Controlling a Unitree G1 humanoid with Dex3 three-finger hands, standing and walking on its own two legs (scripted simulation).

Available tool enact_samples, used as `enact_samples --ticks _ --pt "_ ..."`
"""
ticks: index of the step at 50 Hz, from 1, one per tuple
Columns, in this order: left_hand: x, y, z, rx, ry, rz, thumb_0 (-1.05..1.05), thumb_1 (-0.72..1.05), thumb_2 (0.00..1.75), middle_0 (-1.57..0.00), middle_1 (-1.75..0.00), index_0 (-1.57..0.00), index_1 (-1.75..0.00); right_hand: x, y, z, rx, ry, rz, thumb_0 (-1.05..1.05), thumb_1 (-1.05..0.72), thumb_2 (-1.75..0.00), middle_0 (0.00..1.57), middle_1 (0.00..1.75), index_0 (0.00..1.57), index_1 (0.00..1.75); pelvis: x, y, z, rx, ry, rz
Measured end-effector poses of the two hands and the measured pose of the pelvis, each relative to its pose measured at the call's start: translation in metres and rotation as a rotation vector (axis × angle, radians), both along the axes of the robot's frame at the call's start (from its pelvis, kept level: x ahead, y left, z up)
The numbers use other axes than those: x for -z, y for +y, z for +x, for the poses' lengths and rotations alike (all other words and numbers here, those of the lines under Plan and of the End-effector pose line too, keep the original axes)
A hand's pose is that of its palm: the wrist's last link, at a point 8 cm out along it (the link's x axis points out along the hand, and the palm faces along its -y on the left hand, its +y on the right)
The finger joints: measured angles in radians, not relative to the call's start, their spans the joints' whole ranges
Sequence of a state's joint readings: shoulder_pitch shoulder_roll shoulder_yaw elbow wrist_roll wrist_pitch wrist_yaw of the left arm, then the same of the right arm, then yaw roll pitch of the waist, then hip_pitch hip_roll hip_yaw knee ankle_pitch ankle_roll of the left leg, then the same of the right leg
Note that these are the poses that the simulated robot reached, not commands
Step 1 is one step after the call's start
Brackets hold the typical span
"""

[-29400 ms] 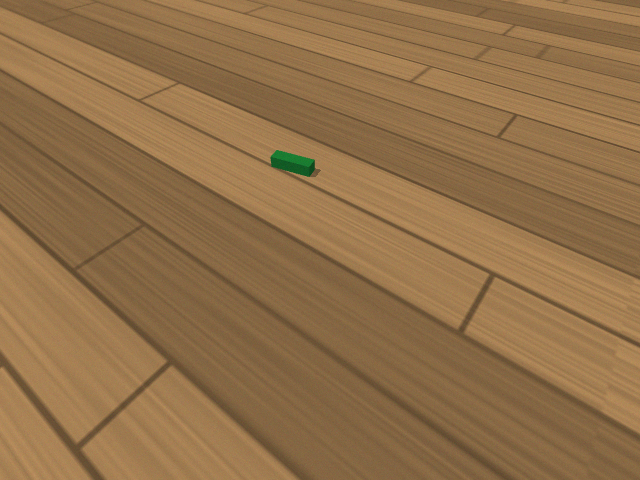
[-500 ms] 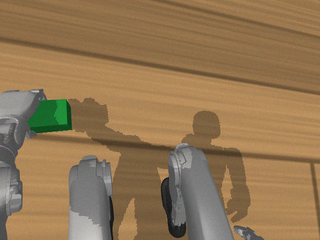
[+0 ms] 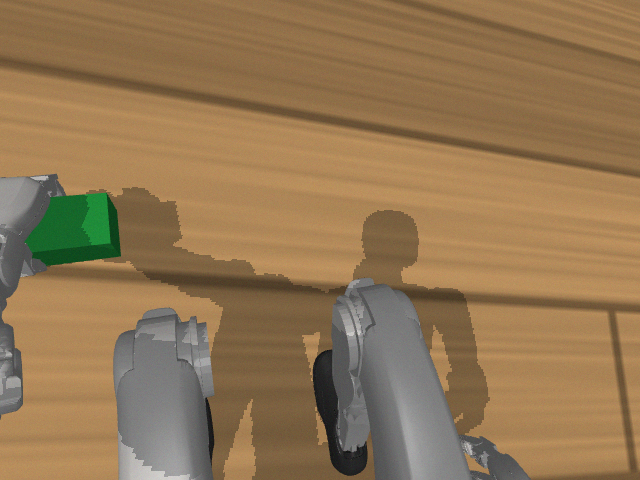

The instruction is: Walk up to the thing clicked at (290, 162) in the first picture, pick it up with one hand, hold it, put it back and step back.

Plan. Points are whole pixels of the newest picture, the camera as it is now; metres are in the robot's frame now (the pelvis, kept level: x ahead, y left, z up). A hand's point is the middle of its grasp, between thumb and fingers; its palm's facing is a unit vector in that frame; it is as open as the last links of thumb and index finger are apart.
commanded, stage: lower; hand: left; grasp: from above
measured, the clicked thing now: (16, 235) +0.44 +0.33 -0.21
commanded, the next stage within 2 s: rest in 0.14 s
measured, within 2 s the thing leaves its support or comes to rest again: rests again in 0.92 s
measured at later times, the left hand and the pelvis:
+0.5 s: hand (47, 236) +0.44 +0.31 -0.24, palm faces -0.47 -0.10 -0.88, open 10.4 cm; pelvis +0.00 +0.00 -0.03, yaw -2 degrees
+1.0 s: hand (58, 239) +0.44 +0.31 -0.27, palm faces -0.45 -0.11 -0.89, open 10.2 cm; pelvis +0.00 +0.01 -0.04, yaw -5 degrees
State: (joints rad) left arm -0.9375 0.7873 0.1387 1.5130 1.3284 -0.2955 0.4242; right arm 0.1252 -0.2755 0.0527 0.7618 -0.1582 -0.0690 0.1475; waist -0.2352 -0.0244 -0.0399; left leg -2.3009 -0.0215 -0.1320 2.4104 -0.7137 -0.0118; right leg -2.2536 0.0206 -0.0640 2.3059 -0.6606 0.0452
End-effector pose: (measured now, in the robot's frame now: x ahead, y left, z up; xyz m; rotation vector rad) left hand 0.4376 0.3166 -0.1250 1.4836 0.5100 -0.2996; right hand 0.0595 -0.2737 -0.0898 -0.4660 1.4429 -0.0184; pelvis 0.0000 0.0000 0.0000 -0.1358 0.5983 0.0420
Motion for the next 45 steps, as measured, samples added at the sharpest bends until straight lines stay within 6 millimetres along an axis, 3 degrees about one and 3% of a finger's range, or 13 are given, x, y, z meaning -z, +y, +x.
enact_samples --ticks 11,24,45 --pt "0.031 -0.002 0.001 0.010 -0.030 -0.015 -0.01 -0.11 0.70 -0.56 -0.82 -0.60 -0.77 0.007 -0.002 -0.008 -0.011 0.031 -0.026 0.00 -0.91 -0.89 0.21 0.30 0.20 0.30 0.017 0.001 0.001 0.009 -0.022 -0.014" --pt "0.051 -0.003 0.010 -0.012 -0.026 -0.016 -0.01 -0.09 0.70 -0.56 -0.79 -0.60 -0.74 0.014 0.002 -0.013 -0.050 0.038 -0.012 0.00 -0.90 -0.89 0.21 0.30 0.20 0.30 0.029 0.002 0.002 0.022 -0.041 -0.031" --pt "0.083 -0.006 0.010 0.004 -0.036 -0.030 -0.01 -0.06 0.64 -0.59 -0.74 -0.63 -0.69 0.004 0.007 -0.016 -0.144 0.052 -0.030 0.00 -0.90 -0.89 0.21 0.30 0.20 0.30 0.040 0.006 0.001 0.040 -0.089 -0.065"
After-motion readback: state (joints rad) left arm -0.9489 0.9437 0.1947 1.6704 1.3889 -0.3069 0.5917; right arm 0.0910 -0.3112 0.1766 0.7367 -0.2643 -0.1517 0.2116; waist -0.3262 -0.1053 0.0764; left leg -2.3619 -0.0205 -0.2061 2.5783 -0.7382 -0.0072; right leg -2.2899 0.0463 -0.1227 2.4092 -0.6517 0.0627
